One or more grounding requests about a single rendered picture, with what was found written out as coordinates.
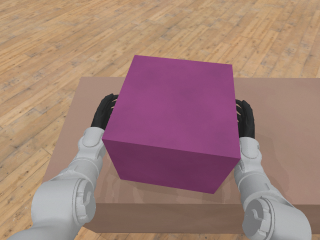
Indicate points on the right robot forearm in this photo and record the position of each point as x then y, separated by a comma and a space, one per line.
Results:
250, 178

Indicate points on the pedestal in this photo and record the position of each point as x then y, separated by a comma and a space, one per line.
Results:
286, 115

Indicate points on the left robot hand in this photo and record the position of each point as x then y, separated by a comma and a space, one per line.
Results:
104, 111

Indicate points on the carton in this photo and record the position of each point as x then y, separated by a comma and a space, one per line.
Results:
174, 124

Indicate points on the robot left upper arm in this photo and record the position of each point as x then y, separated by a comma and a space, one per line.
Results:
60, 208

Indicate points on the right robot hand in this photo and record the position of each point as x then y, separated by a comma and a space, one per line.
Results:
246, 125

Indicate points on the left robot forearm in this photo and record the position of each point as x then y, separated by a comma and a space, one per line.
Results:
87, 163

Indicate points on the robot right upper arm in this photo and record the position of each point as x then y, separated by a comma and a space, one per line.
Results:
265, 219

